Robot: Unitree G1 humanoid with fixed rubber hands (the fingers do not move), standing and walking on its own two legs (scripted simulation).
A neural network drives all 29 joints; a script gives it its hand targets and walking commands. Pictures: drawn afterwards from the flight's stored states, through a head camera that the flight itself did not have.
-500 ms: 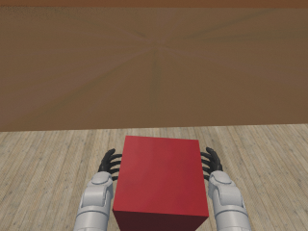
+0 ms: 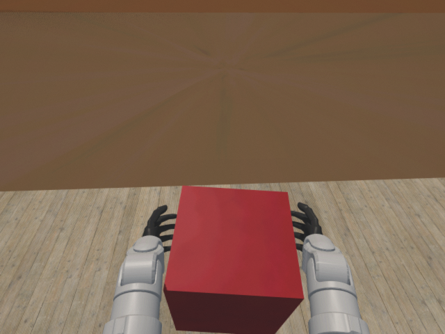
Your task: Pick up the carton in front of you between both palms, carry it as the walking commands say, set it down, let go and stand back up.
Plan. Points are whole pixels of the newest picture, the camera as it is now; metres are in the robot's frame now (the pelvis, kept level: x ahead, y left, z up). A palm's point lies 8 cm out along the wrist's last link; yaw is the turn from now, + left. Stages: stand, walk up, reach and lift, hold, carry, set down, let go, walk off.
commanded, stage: reach and lift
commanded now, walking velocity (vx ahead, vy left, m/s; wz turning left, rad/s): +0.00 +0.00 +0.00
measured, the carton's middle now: (229, 264) +0.30 +0.00 -0.05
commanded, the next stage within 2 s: hold in 0.56 s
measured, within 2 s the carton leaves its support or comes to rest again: neither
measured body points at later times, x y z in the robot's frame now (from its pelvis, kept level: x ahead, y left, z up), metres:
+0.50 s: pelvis +0.02 +0.00 +0.01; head -0.01 +0.00 +0.46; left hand +0.32 +0.15 +0.03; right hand +0.33 -0.15 +0.03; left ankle +0.04 +0.12 -0.74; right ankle +0.03 -0.13 -0.74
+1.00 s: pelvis +0.00 +0.00 +0.01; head -0.04 +0.00 +0.45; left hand +0.30 +0.15 +0.04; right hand +0.31 -0.15 +0.05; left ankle +0.04 +0.12 -0.74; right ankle +0.03 -0.13 -0.74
